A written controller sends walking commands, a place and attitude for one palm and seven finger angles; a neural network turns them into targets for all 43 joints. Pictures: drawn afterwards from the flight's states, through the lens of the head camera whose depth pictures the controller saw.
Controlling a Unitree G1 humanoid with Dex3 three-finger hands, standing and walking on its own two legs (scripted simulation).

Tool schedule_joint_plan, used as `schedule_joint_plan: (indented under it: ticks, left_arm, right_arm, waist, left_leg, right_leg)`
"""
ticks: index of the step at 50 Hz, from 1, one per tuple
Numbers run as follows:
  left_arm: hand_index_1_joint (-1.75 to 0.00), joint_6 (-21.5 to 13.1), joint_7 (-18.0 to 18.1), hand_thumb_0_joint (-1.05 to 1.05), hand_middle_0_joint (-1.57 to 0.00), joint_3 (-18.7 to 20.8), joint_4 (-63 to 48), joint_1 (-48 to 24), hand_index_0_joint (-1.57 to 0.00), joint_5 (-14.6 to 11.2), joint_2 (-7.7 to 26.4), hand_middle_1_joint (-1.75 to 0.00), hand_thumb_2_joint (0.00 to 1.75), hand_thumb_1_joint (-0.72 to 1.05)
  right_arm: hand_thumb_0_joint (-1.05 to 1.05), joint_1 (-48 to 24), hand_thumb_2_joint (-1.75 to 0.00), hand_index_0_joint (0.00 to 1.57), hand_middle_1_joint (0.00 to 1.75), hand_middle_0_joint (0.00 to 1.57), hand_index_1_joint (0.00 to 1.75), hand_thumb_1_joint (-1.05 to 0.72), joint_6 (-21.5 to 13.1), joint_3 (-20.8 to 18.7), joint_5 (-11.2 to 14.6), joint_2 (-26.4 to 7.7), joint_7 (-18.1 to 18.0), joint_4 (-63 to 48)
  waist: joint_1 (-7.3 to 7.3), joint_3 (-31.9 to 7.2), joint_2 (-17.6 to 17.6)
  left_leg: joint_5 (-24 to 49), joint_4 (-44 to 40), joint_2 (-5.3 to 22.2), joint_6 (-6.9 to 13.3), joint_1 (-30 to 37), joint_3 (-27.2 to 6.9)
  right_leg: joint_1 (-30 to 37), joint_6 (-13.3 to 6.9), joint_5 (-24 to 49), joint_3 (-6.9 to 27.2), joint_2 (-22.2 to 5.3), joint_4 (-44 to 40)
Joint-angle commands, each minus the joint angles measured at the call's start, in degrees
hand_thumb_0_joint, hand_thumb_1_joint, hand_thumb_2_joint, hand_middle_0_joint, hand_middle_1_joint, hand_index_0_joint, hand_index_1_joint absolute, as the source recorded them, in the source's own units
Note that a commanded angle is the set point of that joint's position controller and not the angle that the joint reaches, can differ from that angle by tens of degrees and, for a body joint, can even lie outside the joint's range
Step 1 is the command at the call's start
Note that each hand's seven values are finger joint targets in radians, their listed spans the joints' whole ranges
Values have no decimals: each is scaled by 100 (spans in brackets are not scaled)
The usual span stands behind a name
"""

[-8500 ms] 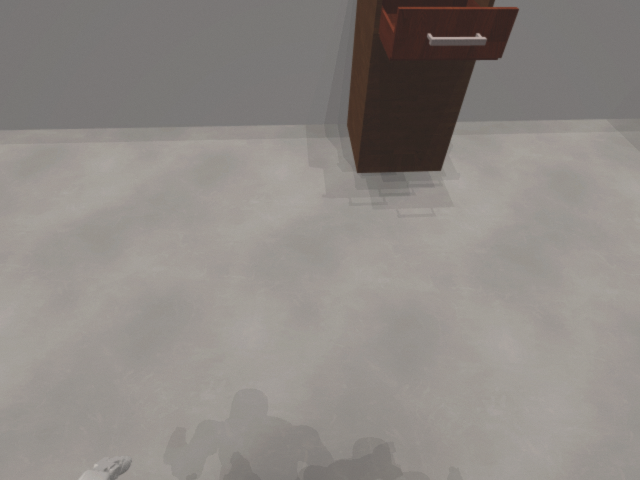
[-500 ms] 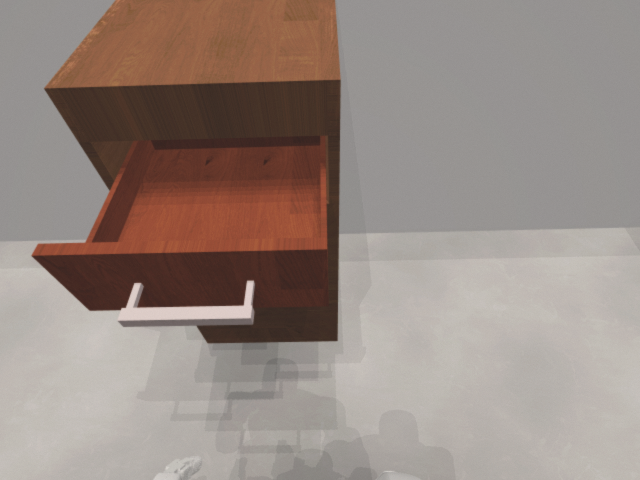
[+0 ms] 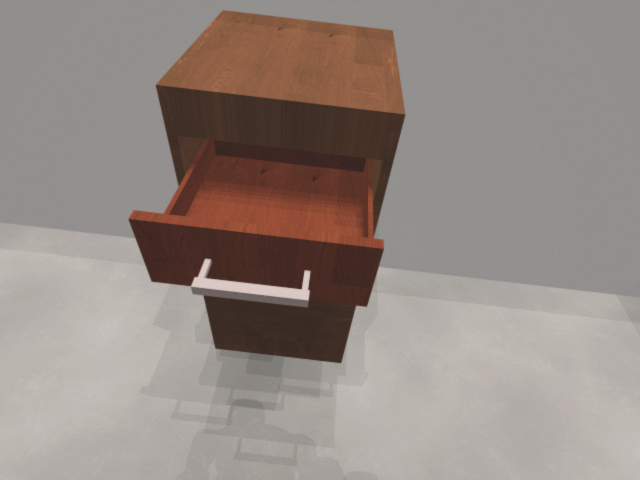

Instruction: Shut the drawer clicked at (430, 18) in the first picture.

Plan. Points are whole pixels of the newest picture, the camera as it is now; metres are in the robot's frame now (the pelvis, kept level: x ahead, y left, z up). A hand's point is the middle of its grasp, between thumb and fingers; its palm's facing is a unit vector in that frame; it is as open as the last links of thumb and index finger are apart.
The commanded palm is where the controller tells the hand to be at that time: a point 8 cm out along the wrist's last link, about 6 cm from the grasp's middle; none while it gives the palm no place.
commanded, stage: come to a stop and stand still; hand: left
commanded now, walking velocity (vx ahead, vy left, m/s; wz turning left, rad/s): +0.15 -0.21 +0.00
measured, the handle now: (254, 281) +0.41 +0.13 -0.02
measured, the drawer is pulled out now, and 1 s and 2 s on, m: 0.23 0.23 0.23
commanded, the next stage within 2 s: look again from close up in 1.80 s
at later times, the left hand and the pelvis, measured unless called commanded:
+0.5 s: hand out of the picture +0.04 +0.13 -0.18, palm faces -0.03 -0.97 -0.24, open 7.3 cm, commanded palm none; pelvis +0.00 -0.04 -0.01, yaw +0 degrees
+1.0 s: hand out of the picture +0.03 +0.14 -0.18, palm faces +0.04 -0.98 -0.21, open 7.3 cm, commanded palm none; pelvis +0.02 -0.04 +0.00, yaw -1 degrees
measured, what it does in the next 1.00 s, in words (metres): steps on the spot: right foot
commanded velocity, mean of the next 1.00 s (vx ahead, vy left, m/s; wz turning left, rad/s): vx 0.01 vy -0.03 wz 0.00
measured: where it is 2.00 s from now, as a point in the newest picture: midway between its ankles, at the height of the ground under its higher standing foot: outside the picture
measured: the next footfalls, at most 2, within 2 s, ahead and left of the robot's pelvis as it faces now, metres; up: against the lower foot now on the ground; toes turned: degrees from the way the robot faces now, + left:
right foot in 0.36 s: +0.01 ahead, -0.13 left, +0.00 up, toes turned -4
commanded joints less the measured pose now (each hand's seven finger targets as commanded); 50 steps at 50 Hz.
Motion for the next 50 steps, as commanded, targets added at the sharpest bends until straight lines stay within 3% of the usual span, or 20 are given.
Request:
schedule_joint_plan:
  ticks: [1, 7, 10, 12, 14, 15, 16, 17, 18, 20, 21, 22, 26, 29, 30, 32, 37, 39, 42, 50]
  left_arm:
    - [-30, -163, -128, 0, -20, 72, -127, 328, -20, 44, 224, -30, 90, 90]
    - [-30, -270, -110, 0, -20, -8, -134, 112, -20, 31, 125, -30, 90, 90]
    - [-30, -271, -105, 0, -20, -74, -134, -52, -20, -16, 8, -30, 90, 90]
    - [-30, -277, -88, 0, -20, -112, -66, -45, -20, -53, -146, -30, 90, 90]
    - [-30, -306, -65, 0, -20, -123, 61, 182, -20, -83, -220, -30, 90, 90]
    - [-30, -378, -21, 0, -20, -264, -225, 523, -20, -54, 657, -30, 90, 90]
    - [-30, -326, -55, 0, -20, -233, -40, 1148, -20, 4, 352, -30, 90, 90]
    - [-30, -360, -27, 0, -20, -185, -45, 1084, -20, 66, 367, -30, 90, 90]
    - [-30, -401, 23, 0, -20, -199, -144, 940, -20, 50, 564, -30, 90, 90]
    - [-30, -467, 44, 0, -20, -267, -316, 575, -20, 19, 595, -30, 90, 90]
    - [-30, -539, 86, 0, -20, -198, -342, 523, -20, -9, 515, -30, 90, 90]
    - [-30, -565, 120, 0, -20, -176, -355, 408, -20, -25, 405, -30, 90, 90]
    - [-30, -532, 172, 0, -20, -197, -475, 155, -20, 2, 309, -30, 90, 90]
    - [-30, -491, 174, 0, -20, -206, -467, 224, -20, -65, 273, -30, 90, 90]
    - [-30, -486, 183, 0, -20, -217, -476, 407, -20, -30, 186, -30, 90, 90]
    - [-30, -472, 200, 0, -20, -191, -415, 435, -20, -62, 262, -30, 90, 90]
    - [-30, -486, 203, 0, -20, -182, -377, 524, -20, -41, 377, -30, 90, 90]
    - [-30, -474, 203, 0, -20, -201, -385, 458, -20, -45, 340, -30, 90, 90]
    - [-30, -468, 191, 0, -20, -238, -406, 435, -20, -46, 257, -30, 90, 90]
    - [-30, -486, 181, 0, -20, -284, -211, 594, -20, -55, 181, -30, 90, 90]
  right_arm:
    - [0, -243, -90, 20, 30, 20, 30, -90, -202, -78, 56, -849, -141, -274]
    - [0, 899, -90, 20, 30, 20, 30, -90, -299, -124, 49, -771, -248, 173]
    - [0, 1079, -90, 20, 30, 20, 30, -90, -285, -133, 40, -753, -290, 343]
    - [0, 1006, -90, 20, 30, 20, 30, -90, -242, -155, 33, -785, -290, 413]
    - [0, 869, -90, 20, 30, 20, 30, -90, -202, -172, 55, -772, -262, 453]
    - [0, 89, -90, 20, 30, 20, 30, -90, -68, -207, -54, -852, -174, -22]
    - [0, -502, -90, 20, 30, 20, 30, -90, -180, -233, 44, -981, -110, -244]
    - [0, -422, -90, 20, 30, 20, 30, -90, -146, -175, 55, -659, -104, -325]
    - [0, -180, -90, 20, 30, 20, 30, -90, -84, -77, 116, -314, -71, -308]
    - [0, 219, -90, 20, 30, 20, 30, -90, -14, -52, 84, -234, 28, -186]
    - [0, 96, -90, 20, 30, 20, 30, -90, -28, -67, 62, -278, 11, -137]
    - [0, 103, -90, 20, 30, 20, 30, -90, -38, -90, 73, -419, -11, -167]
    - [0, -47, -90, 20, 30, 20, 30, -90, -102, -34, 122, -306, -30, -156]
    - [0, 86, -90, 20, 30, 20, 30, -90, -179, -24, 115, -435, -90, -6]
    - [0, 145, -90, 20, 30, 20, 30, -90, -219, -22, 98, -523, -93, 21]
    - [0, 53, -90, 20, 30, 20, 30, -90, -168, -51, 94, -615, -153, 75]
    - [0, -347, -90, 20, 30, 20, 30, -90, -90, -40, 127, -586, -156, -80]
    - [0, -428, -90, 20, 30, 20, 30, -90, -77, -47, 128, -608, -151, -81]
    - [0, -465, -90, 20, 30, 20, 30, -90, -110, -37, 116, -663, -137, -3]
    - [0, -374, -90, 20, 30, 20, 30, -90, -164, 23, 142, -654, -122, 268]
  waist:
    - [181, 1033, 1272]
    - [-267, 454, 1067]
    - [-382, 227, 1172]
    - [-370, 115, 1324]
    - [-273, 47, 1431]
    - [33, 285, 773]
    - [397, 547, 679]
    - [257, 607, -96]
    - [77, 524, -697]
    - [-194, -32, -285]
    - [-118, -106, -943]
    - [-158, -136, -1168]
    - [-179, 98, -310]
    - [-187, 74, 448]
    - [-108, -182, 642]
    - [-129, -151, 1159]
    - [-80, 76, 109]
    - [-108, 159, -84]
    - [-107, 92, 249]
    - [-76, 178, 238]
  left_leg:
    - [-983, -2154, 1176, 363, -997, -1214]
    - [1967, -1400, 1526, 762, 960, -1204]
    - [3574, -982, 1639, 943, 1268, -1140]
    - [3859, -808, 1550, 899, 1097, -1014]
    - [3545, -701, 1391, 798, 737, -953]
    - [417, -758, 813, 665, -683, -479]
    - [-1057, -326, 784, 259, -1430, -341]
    - [-931, 488, 198, 47, -1598, -13]
    - [-838, 1062, 80, -54, -1583, 48]
    - [-831, 1662, 67, -105, -1173, 187]
    - [-648, 2004, 85, -50, -1503, 43]
    - [-734, 2202, 202, -8, -1660, -97]
    - [-370, 1164, 187, -40, -1156, 184]
    - [1685, 207, 364, 99, -140, -35]
    - [2721, 313, 593, 177, 241, -92]
    - [3463, 584, 637, 205, 453, -117]
    - [1685, 389, 418, 74, -178, 58]
    - [1405, 178, 415, 70, -109, 28]
    - [1948, -2, 505, 132, 311, -79]
    - [2052, -340, 544, 215, 414, -212]
  right_leg:
    - [-333, 72, 129, 342, 145, 1603]
    - [-936, 166, -290, 242, -33, 1413]
    - [-551, 133, -743, 105, -81, 712]
    - [-13, 78, -931, -13, -34, 80]
    - [631, 8, -596, -130, 55, -597]
    - [1384, -284, -793, -249, 134, -476]
    - [1178, -275, -347, 151, -35, -1156]
    - [1088, -412, -526, 873, -484, -1951]
    - [970, -587, -878, 1600, -1105, -2564]
    - [1125, -789, -614, 1449, -1170, -2559]
    - [1445, -780, 591, 1393, -1044, -2386]
    - [1648, -825, 1417, 1270, -1143, -2202]
    - [1814, -888, 3595, 640, -1016, -1557]
    - [1491, -451, 3108, 376, -640, -1260]
    - [1500, -350, 2918, 297, -521, -1227]
    - [1452, -264, 2914, 226, -483, -1208]
    - [2020, -186, 4055, 508, -704, -1480]
    - [1951, -231, 3796, 513, -696, -1539]
    - [1709, -245, 3043, 441, -596, -1588]
    - [1741, -264, 2253, 397, -544, -1753]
